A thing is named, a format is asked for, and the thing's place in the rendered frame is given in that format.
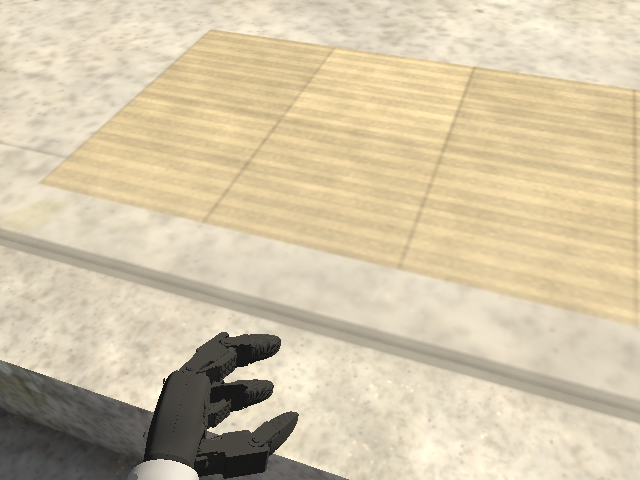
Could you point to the robot left hand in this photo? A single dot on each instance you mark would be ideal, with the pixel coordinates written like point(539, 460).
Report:
point(196, 398)

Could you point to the robot left forearm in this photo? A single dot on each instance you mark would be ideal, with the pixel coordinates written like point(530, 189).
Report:
point(161, 469)

